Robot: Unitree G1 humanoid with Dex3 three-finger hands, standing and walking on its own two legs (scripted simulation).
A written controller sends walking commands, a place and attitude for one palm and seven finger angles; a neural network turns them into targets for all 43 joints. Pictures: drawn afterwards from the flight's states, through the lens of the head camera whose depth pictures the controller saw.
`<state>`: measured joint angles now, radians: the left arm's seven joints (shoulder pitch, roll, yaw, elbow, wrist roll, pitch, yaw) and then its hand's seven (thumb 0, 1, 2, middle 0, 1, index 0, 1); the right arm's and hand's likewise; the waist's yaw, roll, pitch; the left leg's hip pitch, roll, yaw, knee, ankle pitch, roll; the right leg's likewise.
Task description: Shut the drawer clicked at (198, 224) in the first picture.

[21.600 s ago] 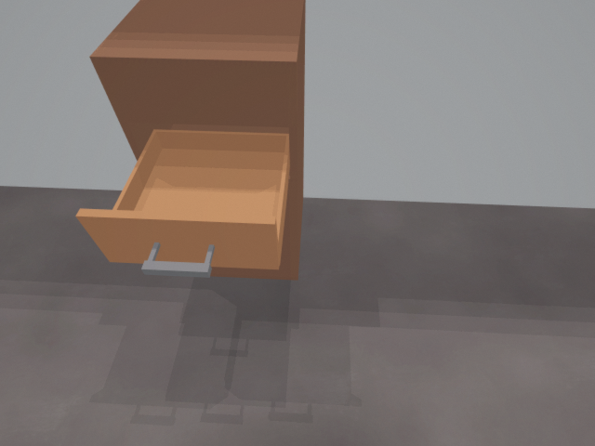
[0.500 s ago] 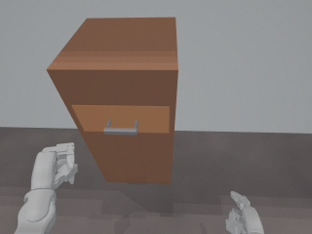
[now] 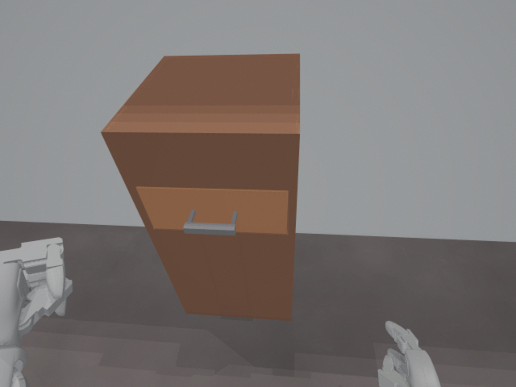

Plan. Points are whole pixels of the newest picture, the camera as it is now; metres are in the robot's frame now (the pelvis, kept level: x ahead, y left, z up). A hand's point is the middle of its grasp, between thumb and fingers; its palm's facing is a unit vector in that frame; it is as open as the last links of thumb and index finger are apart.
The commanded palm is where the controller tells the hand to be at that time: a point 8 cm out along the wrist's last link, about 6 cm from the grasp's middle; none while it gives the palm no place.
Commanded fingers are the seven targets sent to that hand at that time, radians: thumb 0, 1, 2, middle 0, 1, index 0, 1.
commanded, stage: draw the hand back to the body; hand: left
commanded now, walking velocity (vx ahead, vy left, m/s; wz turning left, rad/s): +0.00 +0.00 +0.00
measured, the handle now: (211, 222) +0.53 +0.20 -0.13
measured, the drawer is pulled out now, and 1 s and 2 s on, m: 0.00 0.00 0.00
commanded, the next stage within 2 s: step back with the hand held close in 0.04 s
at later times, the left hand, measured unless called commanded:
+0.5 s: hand (70, 294) +0.17 +0.25 +0.15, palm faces +0.27 -0.83 -0.50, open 3.2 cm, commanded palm +0.11 +0.29 +0.18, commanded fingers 0.00 0.90 0.90 -1.40 -1.60 -1.40 -1.60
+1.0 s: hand (0, 362) +0.09 +0.27 +0.16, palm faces +0.37 -0.79 -0.50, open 3.3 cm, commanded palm +0.02 +0.31 +0.18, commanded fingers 0.00 0.90 0.90 -1.40 -1.60 -1.40 -1.60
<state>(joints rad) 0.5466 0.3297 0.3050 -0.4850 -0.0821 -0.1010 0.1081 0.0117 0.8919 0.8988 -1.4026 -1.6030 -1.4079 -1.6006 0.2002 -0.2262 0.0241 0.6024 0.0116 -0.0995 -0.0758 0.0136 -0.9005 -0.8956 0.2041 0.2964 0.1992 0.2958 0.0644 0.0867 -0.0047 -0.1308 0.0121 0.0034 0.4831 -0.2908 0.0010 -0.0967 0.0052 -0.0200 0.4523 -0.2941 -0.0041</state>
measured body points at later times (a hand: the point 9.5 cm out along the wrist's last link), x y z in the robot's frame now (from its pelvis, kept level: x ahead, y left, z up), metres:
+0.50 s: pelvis -0.02 +0.02 +0.00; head +0.00 +0.01 +0.45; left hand +0.15 +0.29 +0.18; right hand +0.14 -0.24 -0.09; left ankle -0.01 +0.12 -0.74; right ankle -0.03 -0.12 -0.74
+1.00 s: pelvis -0.10 +0.02 -0.01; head -0.07 +0.04 +0.44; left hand +0.07 +0.31 +0.19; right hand +0.07 -0.21 -0.09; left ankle -0.01 +0.12 -0.74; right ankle -0.05 -0.11 -0.74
